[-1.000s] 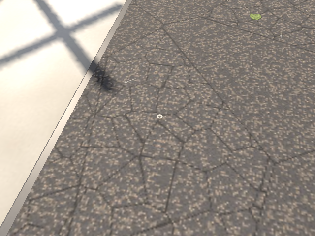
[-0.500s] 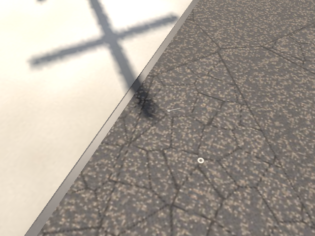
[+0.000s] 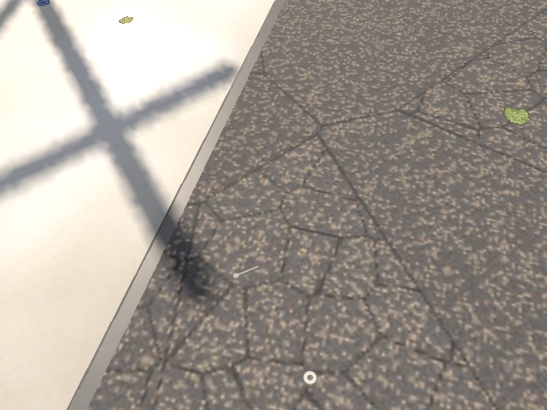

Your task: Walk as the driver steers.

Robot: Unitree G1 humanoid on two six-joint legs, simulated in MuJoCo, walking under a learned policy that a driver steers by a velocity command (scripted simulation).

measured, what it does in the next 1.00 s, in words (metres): walks ahead, turning right: left foot, then right foot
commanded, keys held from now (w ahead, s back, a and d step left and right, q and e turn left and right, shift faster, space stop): w+e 0.76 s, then w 0.24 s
